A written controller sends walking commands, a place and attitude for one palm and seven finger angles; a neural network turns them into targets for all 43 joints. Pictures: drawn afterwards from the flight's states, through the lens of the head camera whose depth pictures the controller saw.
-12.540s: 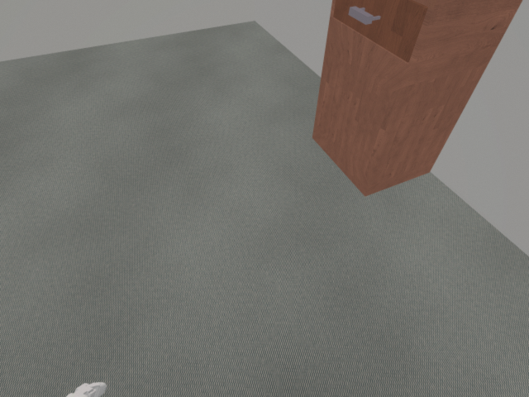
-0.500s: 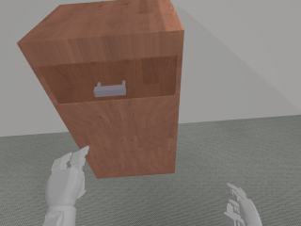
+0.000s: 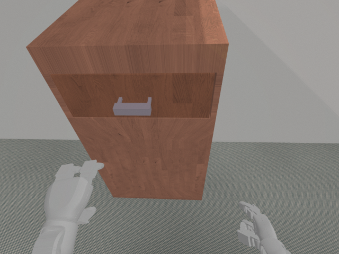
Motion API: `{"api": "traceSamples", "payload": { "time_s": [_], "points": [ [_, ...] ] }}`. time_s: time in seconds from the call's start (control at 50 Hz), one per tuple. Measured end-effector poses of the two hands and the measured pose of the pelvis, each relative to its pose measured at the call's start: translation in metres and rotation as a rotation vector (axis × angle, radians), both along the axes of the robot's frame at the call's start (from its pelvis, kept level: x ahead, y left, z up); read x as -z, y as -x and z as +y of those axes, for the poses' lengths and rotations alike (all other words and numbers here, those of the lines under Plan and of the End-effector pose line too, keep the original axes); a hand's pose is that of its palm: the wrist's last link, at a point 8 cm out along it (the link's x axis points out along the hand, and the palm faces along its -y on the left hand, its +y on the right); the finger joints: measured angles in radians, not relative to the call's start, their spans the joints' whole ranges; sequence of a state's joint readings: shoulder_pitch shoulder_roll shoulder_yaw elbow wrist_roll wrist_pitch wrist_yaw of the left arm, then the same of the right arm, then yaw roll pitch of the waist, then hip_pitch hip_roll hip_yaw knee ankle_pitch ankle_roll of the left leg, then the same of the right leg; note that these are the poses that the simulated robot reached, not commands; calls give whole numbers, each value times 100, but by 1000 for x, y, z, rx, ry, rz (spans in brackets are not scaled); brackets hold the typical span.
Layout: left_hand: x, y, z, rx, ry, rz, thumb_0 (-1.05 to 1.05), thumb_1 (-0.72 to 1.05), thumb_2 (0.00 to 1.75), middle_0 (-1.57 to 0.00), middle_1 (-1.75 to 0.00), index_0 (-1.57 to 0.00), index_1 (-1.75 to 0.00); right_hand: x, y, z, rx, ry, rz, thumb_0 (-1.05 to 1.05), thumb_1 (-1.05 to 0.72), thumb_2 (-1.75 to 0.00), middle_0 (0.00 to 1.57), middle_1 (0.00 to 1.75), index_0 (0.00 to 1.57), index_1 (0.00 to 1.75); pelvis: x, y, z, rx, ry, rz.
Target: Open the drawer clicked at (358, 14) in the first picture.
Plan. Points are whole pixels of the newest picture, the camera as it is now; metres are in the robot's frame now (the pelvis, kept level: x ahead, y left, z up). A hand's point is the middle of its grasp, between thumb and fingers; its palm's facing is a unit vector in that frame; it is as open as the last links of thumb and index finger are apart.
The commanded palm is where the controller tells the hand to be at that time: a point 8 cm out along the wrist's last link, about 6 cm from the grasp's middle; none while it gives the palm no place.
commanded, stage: raise the hand with hooked fingers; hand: left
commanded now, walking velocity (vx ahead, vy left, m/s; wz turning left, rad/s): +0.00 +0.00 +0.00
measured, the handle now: (133, 104) +0.53 +0.20 +0.05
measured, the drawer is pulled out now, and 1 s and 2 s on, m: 0.00 0.00 0.00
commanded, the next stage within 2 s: move the hooked fingers above the handle in 1.10 s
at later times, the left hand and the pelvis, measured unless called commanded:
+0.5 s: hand (80, 146) +0.29 +0.24 +0.12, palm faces +0.12 -0.08 -0.99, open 13.5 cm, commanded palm +0.26 +0.25 +0.19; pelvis +0.02 +0.00 +0.02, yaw +1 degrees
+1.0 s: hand (74, 135) +0.30 +0.25 +0.15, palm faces +0.07 -0.07 -0.99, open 13.8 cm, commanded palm +0.27 +0.26 +0.22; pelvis +0.00 +0.01 +0.02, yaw +2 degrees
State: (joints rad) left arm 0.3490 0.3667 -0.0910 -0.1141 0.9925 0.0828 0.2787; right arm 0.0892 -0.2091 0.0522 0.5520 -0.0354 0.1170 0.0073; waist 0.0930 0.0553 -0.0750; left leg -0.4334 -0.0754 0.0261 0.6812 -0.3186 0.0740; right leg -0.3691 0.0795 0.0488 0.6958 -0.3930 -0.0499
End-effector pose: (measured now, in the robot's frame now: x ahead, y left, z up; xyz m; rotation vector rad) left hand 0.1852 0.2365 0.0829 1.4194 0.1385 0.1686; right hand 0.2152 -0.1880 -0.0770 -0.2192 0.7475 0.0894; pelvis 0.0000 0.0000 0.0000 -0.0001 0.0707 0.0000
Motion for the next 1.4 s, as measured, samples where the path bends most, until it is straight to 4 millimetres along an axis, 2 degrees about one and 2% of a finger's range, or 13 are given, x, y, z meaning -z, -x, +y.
{"api": "traceSamples", "payload": {
  "time_s": [0.06,0.16,0.28,0.54,0.76,0.94,1.06,1.24,1.4],
  "points": [
    [-9,-9,-2,37,-17,-7,0,9,55,-28,-82,-28,-82,7,5,-8,17,13,49,1,-90,-90,20,30,20,30,-2,-7,1,2,-1,5],
    [-29,-25,5,24,-46,-63,0,-2,50,-29,-90,-29,-89,16,9,-22,55,32,111,1,-90,-90,20,30,20,30,-4,-14,2,-2,-3,7],
    [-51,-48,11,-11,-44,-87,0,-16,44,-30,-99,-30,-98,14,5,-30,87,37,123,1,-91,-90,20,30,20,30,-9,-19,3,-9,-6,-7],
    [-99,-86,10,47,-72,-102,0,-43,33,-32,-116,-32,-116,-8,-14,-17,68,7,57,1,-91,-90,20,30,20,30,-16,-15,2,-23,-6,-53],
    [-128,-105,18,61,-90,-69,0,-48,30,-32,-120,-32,-120,-5,0,-10,46,2,86,1,-91,-90,20,30,20,30,-20,-5,3,-40,-2,-69],
    [-121,-98,18,110,-73,-40,0,-49,30,-32,-120,-32,-120,4,21,-16,56,5,135,1,-91,-90,20,30,20,30,-20,-1,6,-35,-1,-61],
    [-120,-91,20,116,-82,-71,0,-49,30,-32,-120,-32,-120,9,28,-17,55,18,163,1,-91,-90,20,30,20,30,-20,1,7,-42,0,-60],
    [-121,-92,26,76,-86,-65,0,-49,30,-32,-120,-32,-120,5,19,-10,49,1,136,1,-91,-90,20,30,20,30,-20,2,8,-47,0,-62],
    [-113,-105,9,132,-76,-47,0,-49,30,-32,-120,-32,-120,1,10,-5,35,-1,111,1,-91,-90,20,30,20,30,-20,2,7,-54,0,-57]
  ]
}}
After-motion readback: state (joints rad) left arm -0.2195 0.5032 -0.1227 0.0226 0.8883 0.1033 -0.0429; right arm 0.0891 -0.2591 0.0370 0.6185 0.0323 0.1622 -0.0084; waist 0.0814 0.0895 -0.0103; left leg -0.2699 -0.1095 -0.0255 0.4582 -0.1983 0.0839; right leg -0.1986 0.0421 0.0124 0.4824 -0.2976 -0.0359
